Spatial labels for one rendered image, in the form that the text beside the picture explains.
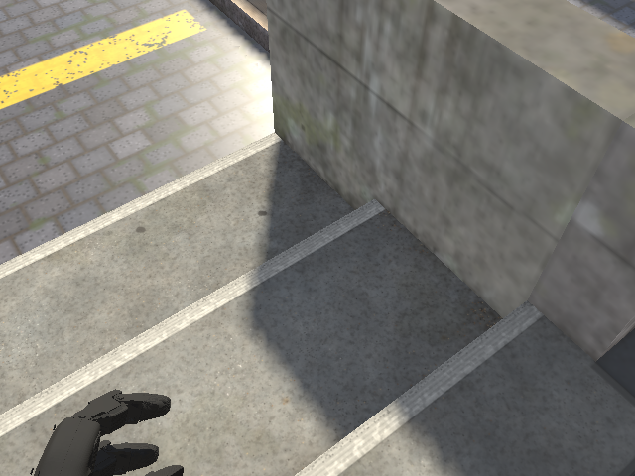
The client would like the left robot hand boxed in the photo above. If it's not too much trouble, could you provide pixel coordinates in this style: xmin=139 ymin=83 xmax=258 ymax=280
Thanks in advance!
xmin=30 ymin=389 xmax=184 ymax=476

